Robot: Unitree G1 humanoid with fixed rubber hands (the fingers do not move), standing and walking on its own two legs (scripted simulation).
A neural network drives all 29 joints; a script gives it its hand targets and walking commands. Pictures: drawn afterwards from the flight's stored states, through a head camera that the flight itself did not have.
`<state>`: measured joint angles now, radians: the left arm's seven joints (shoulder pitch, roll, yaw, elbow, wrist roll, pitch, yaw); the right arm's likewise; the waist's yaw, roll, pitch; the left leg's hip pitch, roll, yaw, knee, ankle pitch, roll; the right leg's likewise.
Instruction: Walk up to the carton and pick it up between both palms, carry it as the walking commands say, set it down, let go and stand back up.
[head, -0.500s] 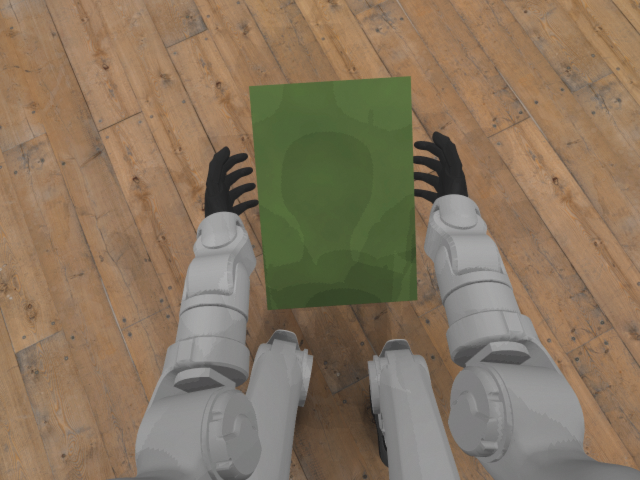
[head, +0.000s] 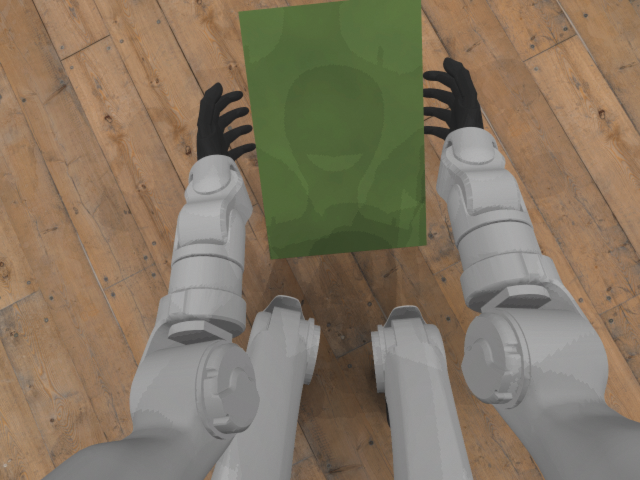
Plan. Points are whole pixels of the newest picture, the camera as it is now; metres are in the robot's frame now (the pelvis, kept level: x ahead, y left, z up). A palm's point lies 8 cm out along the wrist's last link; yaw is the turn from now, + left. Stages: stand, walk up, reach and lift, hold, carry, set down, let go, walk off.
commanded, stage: set down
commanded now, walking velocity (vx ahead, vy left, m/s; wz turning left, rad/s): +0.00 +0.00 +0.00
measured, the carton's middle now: (335, 137) +0.53 +0.03 -0.21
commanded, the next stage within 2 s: none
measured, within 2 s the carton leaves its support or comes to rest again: rests again in 1.94 s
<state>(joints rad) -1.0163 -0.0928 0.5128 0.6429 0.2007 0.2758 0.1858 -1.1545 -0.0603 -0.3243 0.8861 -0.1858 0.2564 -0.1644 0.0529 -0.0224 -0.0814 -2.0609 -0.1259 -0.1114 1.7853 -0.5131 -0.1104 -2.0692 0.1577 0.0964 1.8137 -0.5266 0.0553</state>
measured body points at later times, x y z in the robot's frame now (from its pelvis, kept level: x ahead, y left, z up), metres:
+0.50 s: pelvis +0.00 +0.00 -0.06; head +0.34 -0.01 +0.24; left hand +0.50 +0.16 -0.20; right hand +0.55 -0.12 -0.20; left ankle +0.11 +0.14 -0.45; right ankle +0.10 -0.12 -0.45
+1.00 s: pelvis +0.01 +0.00 -0.09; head +0.37 -0.01 +0.18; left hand +0.52 +0.17 -0.25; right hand +0.57 -0.11 -0.25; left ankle +0.11 +0.14 -0.45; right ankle +0.10 -0.12 -0.45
